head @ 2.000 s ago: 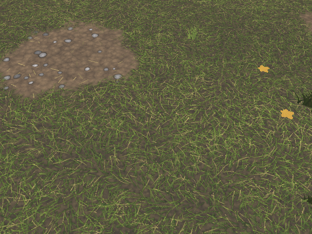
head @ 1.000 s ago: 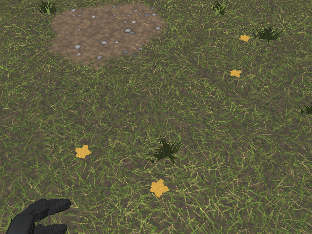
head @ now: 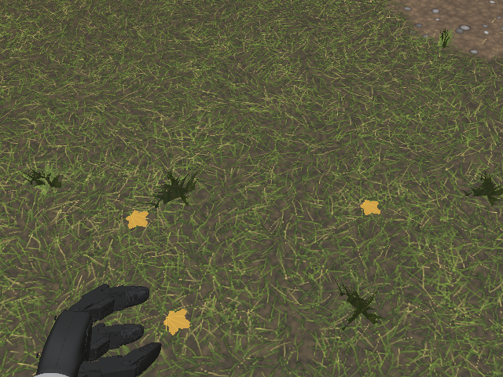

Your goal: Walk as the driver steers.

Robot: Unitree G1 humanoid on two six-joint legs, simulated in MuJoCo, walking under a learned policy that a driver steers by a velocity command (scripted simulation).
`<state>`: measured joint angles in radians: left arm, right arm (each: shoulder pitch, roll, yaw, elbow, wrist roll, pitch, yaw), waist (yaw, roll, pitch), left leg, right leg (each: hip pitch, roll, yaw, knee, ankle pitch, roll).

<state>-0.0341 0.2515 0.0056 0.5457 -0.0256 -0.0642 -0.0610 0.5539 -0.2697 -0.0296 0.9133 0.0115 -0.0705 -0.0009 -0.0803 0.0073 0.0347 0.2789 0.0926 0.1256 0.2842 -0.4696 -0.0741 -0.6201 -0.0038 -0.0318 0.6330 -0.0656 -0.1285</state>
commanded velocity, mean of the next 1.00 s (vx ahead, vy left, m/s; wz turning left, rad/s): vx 1.00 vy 0.00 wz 0.64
